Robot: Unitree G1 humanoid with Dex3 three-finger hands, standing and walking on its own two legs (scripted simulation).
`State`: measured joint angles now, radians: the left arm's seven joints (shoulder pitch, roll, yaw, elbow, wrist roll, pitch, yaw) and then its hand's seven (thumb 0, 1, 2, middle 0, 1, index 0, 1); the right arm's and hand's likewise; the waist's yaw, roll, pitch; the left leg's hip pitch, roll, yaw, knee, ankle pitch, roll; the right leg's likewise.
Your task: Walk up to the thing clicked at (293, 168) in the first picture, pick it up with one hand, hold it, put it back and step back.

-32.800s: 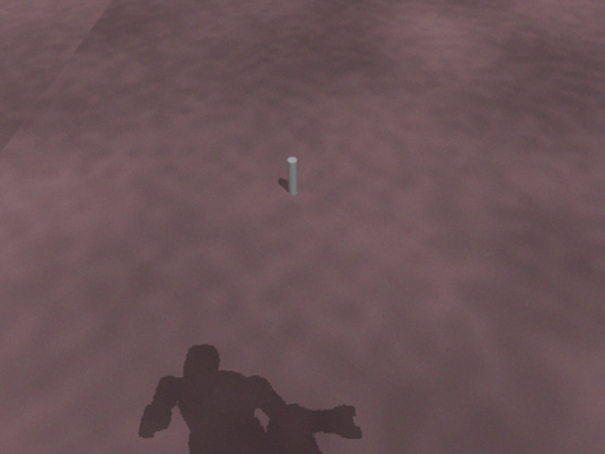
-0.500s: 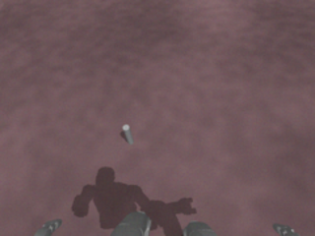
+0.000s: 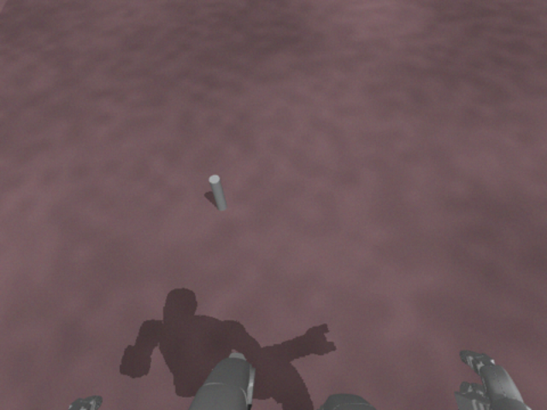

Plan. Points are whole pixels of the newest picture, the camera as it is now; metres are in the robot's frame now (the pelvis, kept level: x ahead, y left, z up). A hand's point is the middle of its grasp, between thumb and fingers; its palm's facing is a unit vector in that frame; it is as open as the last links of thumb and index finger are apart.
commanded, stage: step back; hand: left
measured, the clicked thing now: (218, 193) +0.90 +0.28 -0.65
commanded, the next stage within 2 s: stand in 1.16 s
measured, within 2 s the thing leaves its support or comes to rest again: neither
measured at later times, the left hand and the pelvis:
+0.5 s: hand out of the picture -0.06 +0.29 -0.13, palm faces +0.08 -0.91 -0.40, open 7.4 cm; pelvis -0.08 +0.00 +0.01, yaw +4 degrees
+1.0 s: hand out of the picture +0.02 +0.30 -0.14, palm faces +0.07 -0.93 -0.36, open 7.4 cm; pelvis -0.04 +0.03 +0.02, yaw +4 degrees
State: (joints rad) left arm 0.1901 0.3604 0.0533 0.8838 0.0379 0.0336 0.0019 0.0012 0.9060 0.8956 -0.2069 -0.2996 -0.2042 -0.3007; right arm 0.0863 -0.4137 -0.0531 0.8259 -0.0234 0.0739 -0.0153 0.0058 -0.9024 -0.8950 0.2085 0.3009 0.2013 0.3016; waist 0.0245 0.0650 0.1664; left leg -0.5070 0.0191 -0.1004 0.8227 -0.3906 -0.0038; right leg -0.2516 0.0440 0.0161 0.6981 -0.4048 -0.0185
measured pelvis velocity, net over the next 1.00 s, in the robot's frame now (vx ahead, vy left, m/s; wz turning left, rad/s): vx -0.04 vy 0.03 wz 0.06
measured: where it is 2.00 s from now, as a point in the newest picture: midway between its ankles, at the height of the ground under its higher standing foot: outside the picture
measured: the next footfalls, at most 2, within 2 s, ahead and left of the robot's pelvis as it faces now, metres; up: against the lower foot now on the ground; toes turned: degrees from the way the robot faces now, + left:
left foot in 0.28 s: +0.01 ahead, +0.16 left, +0.00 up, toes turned +6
